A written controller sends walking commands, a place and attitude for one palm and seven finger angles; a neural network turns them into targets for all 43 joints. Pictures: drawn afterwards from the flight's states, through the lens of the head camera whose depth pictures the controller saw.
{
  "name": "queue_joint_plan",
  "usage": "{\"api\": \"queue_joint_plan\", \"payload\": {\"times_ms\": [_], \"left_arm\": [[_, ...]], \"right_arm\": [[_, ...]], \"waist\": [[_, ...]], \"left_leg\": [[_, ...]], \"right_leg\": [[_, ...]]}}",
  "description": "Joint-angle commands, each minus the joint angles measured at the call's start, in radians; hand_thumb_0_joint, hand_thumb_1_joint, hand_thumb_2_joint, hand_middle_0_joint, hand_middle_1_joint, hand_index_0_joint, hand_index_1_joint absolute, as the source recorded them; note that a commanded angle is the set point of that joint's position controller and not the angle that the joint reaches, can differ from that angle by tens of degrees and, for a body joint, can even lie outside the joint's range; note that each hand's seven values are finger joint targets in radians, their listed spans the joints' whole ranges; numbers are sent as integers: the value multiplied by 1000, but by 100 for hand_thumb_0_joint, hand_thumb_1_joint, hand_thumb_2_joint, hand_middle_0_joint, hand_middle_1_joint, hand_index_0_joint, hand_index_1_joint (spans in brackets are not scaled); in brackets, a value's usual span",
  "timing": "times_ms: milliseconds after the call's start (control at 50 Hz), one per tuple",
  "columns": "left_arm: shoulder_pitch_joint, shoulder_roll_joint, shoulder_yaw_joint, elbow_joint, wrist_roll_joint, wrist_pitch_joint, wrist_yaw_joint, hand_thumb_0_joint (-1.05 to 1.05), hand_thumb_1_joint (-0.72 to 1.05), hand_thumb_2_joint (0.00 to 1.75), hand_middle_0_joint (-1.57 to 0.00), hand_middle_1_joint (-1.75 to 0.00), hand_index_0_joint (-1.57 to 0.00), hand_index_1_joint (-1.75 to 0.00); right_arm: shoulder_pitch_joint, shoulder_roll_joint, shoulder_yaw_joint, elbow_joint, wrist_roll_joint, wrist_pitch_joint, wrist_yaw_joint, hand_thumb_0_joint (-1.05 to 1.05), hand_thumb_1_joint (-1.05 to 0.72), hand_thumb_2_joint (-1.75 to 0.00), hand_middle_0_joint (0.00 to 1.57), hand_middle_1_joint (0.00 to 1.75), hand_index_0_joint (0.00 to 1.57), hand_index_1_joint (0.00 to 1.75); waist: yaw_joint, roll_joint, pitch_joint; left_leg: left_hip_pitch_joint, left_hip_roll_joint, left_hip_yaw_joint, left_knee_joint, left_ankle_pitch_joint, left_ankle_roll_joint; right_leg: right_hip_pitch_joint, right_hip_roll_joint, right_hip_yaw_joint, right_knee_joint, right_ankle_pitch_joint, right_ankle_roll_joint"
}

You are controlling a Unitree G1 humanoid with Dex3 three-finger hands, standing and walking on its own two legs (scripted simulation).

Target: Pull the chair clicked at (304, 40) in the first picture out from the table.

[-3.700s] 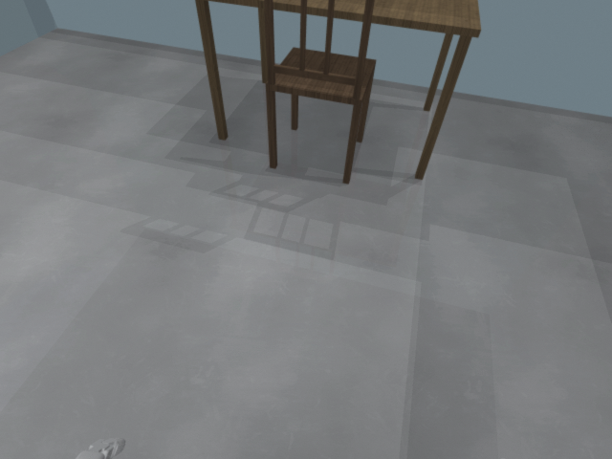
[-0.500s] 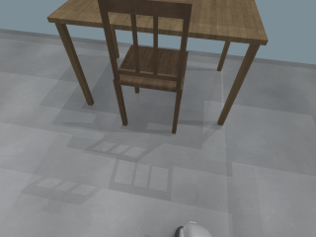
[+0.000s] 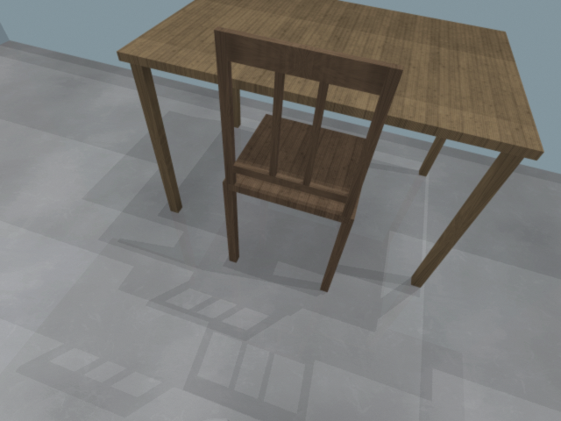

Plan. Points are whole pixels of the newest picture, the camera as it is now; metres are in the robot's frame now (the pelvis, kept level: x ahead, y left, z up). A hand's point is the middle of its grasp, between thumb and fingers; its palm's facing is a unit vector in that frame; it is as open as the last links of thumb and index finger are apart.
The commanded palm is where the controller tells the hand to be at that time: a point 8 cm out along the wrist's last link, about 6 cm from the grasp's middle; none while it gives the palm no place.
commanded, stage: turn to face it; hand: left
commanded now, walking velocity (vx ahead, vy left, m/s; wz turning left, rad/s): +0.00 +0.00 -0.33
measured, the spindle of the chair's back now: (276, 129) +0.79 +0.08 -0.05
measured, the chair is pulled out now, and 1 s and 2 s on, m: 0.00 0.00 0.00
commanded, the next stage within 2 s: take the last steps up to it in 0.30 s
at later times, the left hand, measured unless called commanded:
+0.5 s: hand out of the picture +0.08 +0.15 -0.15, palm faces -0.11 -0.96 -0.24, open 7.3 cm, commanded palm none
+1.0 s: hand (228, 366) +0.23 +0.11 -0.16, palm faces -0.23 -0.95 -0.18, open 7.3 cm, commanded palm none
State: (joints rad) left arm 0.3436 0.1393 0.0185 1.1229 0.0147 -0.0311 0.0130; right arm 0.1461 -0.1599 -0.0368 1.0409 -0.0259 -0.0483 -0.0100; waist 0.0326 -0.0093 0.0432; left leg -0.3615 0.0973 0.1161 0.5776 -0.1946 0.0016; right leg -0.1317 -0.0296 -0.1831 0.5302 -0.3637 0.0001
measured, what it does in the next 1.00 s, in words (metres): walks ahead: right foot, then left foot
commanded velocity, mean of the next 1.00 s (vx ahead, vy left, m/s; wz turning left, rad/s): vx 0.18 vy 0.01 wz -0.14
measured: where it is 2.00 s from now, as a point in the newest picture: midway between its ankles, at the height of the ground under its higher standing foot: outside the picture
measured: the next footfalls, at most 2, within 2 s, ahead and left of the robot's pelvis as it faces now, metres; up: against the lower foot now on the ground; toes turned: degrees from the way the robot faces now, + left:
right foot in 0.32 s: +0.04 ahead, -0.13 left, +0.00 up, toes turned -13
left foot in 0.68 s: +0.08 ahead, +0.09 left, +0.00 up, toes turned -4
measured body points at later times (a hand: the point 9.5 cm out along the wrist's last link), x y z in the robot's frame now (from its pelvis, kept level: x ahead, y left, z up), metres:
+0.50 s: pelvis +0.02 -0.03 +0.01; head +0.03 -0.05 +0.46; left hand +0.08 +0.20 -0.13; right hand +0.02 -0.27 -0.15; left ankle +0.03 +0.11 -0.68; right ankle +0.00 -0.12 -0.73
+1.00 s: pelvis +0.12 -0.06 +0.01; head +0.16 -0.07 +0.45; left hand +0.25 +0.16 -0.14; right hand -0.02 -0.23 -0.15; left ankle +0.04 +0.09 -0.73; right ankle +0.16 -0.18 -0.72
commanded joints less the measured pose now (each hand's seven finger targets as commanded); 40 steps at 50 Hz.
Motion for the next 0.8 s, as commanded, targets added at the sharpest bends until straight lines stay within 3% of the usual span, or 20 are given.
{"api": "queue_joint_plan", "payload": {"times_ms": [0, 20, 100, 200, 260, 280, 300, 320, 340, 360, 420, 480, 540, 600, 620, 640, 660, 680, 720, 780], "left_arm": [[52, 54, 18, -59, -10, 10, 13, 0, 90, 90, -20, -30, -20, -30], [26, 65, 23, -55, -5, 21, 12, 0, 90, 90, -20, -30, -20, -30], [11, 48, 34, -59, -3, 42, -2, 0, 90, 90, -20, -30, -20, -30], [16, 30, 40, -87, 5, 57, -1, 0, 90, 90, -20, -30, -20, -30], [62, 47, 45, -87, 10, 52, -1, 0, 90, 90, -20, -30, -20, -30], [69, 83, 47, -90, 14, 46, 3, 0, 90, 90, -20, -30, -20, -30], [55, 156, 57, -106, 21, 37, 9, 0, 90, 90, -20, -30, -20, -30], [31, 230, 66, -121, 16, 35, 12, 0, 90, 90, -20, -30, -20, -30], [12, 238, 63, -137, 12, 39, 13, 0, 90, 90, -20, -30, -20, -30], [-30, 208, 62, -144, 12, 37, 18, 0, 90, 90, -20, -30, -20, -30], [-81, 167, 55, -153, 9, 29, 16, 0, 90, 90, -20, -30, -20, -30], [-32, 178, 63, -143, 11, 14, 11, 0, 90, 90, -20, -30, -20, -30], [10, 201, 68, -121, 12, 7, 4, 0, 90, 90, -20, -30, -20, -30], [-29, 193, 68, -115, 1, 10, -2, 0, 90, 90, -20, -30, -20, -30], [-52, 172, 65, -118, -6, 11, -6, 0, 90, 90, -20, -30, -20, -30], [-66, 128, 56, -130, -11, 11, -14, 0, 90, 90, -20, -30, -20, -30], [-105, 86, 48, -157, -9, 10, -21, 0, 90, 90, -20, -30, -20, -30], [-169, 102, 48, -189, 3, 7, -22, 0, 90, 90, -20, -30, -20, -30], [-200, 113, 57, -177, 16, 12, -28, 0, 90, 90, -20, -30, -20, -30], [-175, 83, 51, -161, 8, 7, -44, 0, 90, 90, -20, -30, -20, -30]], "right_arm": [[206, -178, -16, 20, 0, 9, -30, 0, -90, -90, 20, 30, 20, 30], [168, -156, -7, 12, 1, 9, -36, 0, -90, -90, 20, 30, 20, 30], [65, -146, -12, -24, 4, 24, -33, 0, -90, -90, 20, 30, 20, 30], [35, -155, -32, -41, 1, 43, -25, 0, -90, -90, 20, 30, 20, 30], [8, -159, -42, -49, 7, 56, -19, 0, -90, -90, 20, 30, 20, 30], [14, -136, -40, -51, 12, 59, -15, 0, -90, -90, 20, 30, 20, 30], [14, -87, -33, -69, 18, 65, -10, 0, -90, -90, 20, 30, 20, 30], [-26, -56, -22, -101, 19, 72, -4, 0, -90, -90, 20, 30, 20, 30], [-36, -70, -25, -103, 18, 79, -4, 0, -90, -90, 20, 30, 20, 30], [-36, -74, -28, -91, 13, 87, -4, 0, -90, -90, 20, 30, 20, 30], [56, -76, -27, -49, 6, 79, 0, 0, -90, -90, 20, 30, 20, 30], [73, -73, -24, -47, 4, 55, 7, 0, -90, -90, 20, 30, 20, 30], [54, -66, -16, -62, 3, 33, 8, 0, -90, -90, 20, 30, 20, 30], [175, -56, -8, -18, 3, 15, 2, 0, -90, -90, 20, 30, 20, 30], [227, -70, -6, 8, 4, 6, -5, 0, -90, -90, 20, 30, 20, 30], [285, -119, -14, 26, 0, -3, -11, 0, -90, -90, 20, 30, 20, 30], [339, -196, -32, 29, -7, 2, -16, 0, -90, -90, 20, 30, 20, 30], [361, -209, -37, 22, -6, 14, -19, 0, -90, -90, 20, 30, 20, 30], [308, -142, -18, 21, -3, 3, -23, 0, -90, -90, 20, 30, 20, 30], [279, -106, -4, 23, 2, -16, -27, 0, -90, -90, 20, 30, 20, 30]], "waist": [[-54, 296, -110], [-57, 306, -92], [-31, 149, -63], [-28, 151, -67], [4, 126, -66], [9, 41, -50], [4, -161, -19], [11, -265, 18], [17, -187, 7], [0, -225, 40], [-38, -164, 24], [-11, -105, -33], [17, -103, -35], [-31, -97, -41], [-51, -42, -36], [-73, 124, -31], [-99, 300, 11], [-112, 243, 80], [-94, 206, 138], [-56, 111, 114]], "left_leg": [[331, 324, -253, -221, 653, 166], [271, 310, -229, -239, 601, 160], [190, 255, -114, -259, 372, 149], [117, 249, -87, -292, 48, 141], [75, 212, -40, -197, -71, 89], [31, 166, -5, -121, -101, 49], [-60, 65, 74, 38, -214, -14], [-110, -1, 54, 168, -328, -39], [-73, 3, -16, 264, -360, -33], [-96, 7, -49, 329, -315, -29], [-108, -3, -65, 384, -200, -33], [-99, -14, -38, 262, -210, -40], [-64, -31, -30, 120, -256, -27], [146, -56, -1, -116, -144, -14], [260, -43, -26, -193, -108, -6], [356, 75, -194, -272, -144, 39], [380, 257, -419, -392, -262, 122], [328, 335, -525, -453, -337, 196], [261, 278, -417, -467, -288, 189], [289, 202, -248, -431, 9, 172]], "right_leg": [[-260, -19, 103, 359, -293, 16], [-253, -43, 130, 421, -267, 14], [-248, -54, 130, 409, -148, 21], [-174, -33, 97, 247, -68, 19], [-77, -15, 76, 24, 98, 18], [-42, -38, 132, -83, 155, 8], [-50, -191, 371, -217, 180, -51], [-115, -333, 514, -311, 240, -144], [-164, -348, 496, -325, 189, -197], [-197, -291, 480, -338, 155, -183], [-126, -213, 373, -305, 170, -160], [4, -207, 355, -289, 153, -176], [46, -224, 407, -282, 102, -204], [-47, -169, 364, -226, -2, -163], [-137, -122, 326, -167, -40, -130], [-270, -41, 257, -20, -47, -86], [-422, 41, 106, 184, -108, -40], [-505, 28, 129, 336, -171, -42], [-537, -34, 183, 482, -89, -41], [-501, -53, 157, 464, 23, -21]]}}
